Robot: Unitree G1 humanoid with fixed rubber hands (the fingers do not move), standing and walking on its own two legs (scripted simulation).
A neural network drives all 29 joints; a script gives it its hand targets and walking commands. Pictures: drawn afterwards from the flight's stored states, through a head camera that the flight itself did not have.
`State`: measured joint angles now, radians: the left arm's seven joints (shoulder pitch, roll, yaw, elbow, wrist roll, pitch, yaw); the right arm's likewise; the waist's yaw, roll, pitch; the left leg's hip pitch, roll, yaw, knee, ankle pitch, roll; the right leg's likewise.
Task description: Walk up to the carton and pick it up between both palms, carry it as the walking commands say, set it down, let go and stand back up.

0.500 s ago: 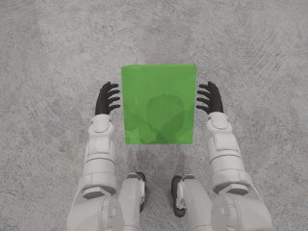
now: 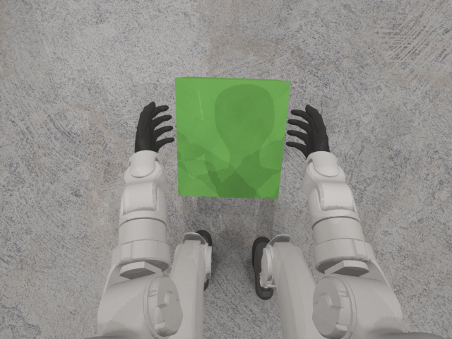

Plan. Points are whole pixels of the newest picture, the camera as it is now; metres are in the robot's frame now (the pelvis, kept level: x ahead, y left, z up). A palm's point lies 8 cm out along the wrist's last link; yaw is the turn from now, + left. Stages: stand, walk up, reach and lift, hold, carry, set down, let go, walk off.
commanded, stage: set down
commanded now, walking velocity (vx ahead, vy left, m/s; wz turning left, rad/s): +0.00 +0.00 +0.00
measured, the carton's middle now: (230, 134) +0.47 +0.02 -0.23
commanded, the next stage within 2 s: none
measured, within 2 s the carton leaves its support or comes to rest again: neither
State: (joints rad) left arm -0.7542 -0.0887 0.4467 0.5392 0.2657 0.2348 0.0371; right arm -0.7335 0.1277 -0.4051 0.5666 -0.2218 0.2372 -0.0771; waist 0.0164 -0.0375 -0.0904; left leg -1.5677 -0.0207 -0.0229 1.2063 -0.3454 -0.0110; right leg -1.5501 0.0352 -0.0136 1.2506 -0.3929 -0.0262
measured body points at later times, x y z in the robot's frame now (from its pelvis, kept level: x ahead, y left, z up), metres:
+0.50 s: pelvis -0.04 +0.00 -0.10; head +0.25 +0.02 +0.25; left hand +0.43 +0.18 -0.22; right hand +0.44 -0.12 -0.22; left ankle +0.08 +0.12 -0.60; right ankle +0.06 -0.10 -0.60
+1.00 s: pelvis -0.03 +0.00 -0.15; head +0.30 +0.01 +0.16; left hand +0.45 +0.17 -0.30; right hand +0.45 -0.13 -0.32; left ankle +0.08 +0.12 -0.60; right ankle +0.06 -0.10 -0.60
